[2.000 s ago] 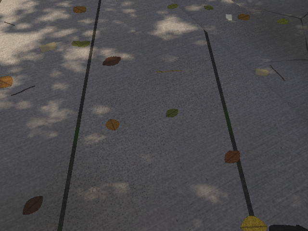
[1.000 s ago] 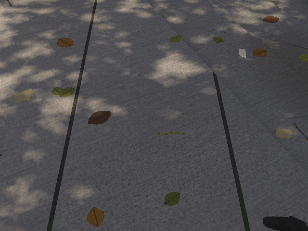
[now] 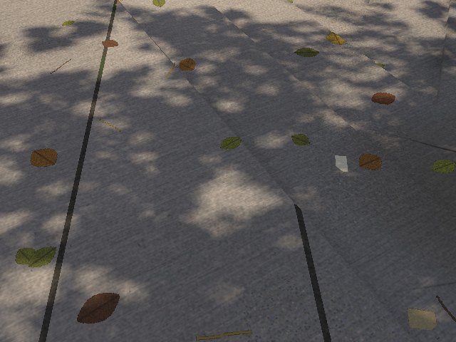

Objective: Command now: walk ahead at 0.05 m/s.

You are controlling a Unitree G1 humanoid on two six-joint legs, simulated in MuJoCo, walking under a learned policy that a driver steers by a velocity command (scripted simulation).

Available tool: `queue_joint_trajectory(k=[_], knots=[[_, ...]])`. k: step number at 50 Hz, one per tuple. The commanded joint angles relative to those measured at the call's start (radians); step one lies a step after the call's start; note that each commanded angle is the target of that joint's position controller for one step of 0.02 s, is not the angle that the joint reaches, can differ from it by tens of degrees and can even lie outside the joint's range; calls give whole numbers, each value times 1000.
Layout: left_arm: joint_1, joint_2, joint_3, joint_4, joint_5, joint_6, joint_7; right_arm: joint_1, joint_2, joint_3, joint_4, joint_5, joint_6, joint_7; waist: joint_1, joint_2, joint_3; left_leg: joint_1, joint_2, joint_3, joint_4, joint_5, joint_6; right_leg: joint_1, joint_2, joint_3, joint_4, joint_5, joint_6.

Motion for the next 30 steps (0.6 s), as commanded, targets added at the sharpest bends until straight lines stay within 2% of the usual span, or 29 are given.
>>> queue_joint_trajectory(k=[1,4,9,16,30], knots=[[18,111,22,-17,-5,17,19,-27,-104,-21,-29,-5,-20,6,6,86,-10,70,35,-50,-97,134,51,-26,-60,50,-65,31,-4],[24,117,24,2,-6,23,21,-10,-111,-22,4,5,-33,5,1,69,-40,122,27,-36,-65,252,53,-1,-71,57,-55,116,-4],[18,114,27,37,-14,28,24,-22,-111,-20,40,8,-29,0,-5,27,-52,150,19,-26,-47,314,65,25,-74,52,-41,190,3],[28,114,28,82,-14,37,31,-40,-103,-18,84,9,-19,-2,-3,1,-31,150,4,-13,-56,282,68,34,-77,49,-45,180,11],[63,101,19,139,-11,33,39,-42,-88,-12,154,8,-6,-7,-6,6,16,131,-16,3,-87,156,57,2,-79,47,-71,76,16]])
Keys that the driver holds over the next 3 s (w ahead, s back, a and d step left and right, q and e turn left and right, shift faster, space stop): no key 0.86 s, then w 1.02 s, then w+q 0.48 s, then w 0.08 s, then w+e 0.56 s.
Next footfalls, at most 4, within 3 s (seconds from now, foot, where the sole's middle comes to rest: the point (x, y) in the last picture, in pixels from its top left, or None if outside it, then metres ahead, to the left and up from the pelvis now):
1.60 right None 0.47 -0.08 -0.77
2.16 left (187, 260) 0.79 0.16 -0.77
2.70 right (228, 181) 1.13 0.02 -0.77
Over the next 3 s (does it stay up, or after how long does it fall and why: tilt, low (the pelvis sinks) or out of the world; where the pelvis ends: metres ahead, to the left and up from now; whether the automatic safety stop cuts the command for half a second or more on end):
stays up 1.11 0.09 0.01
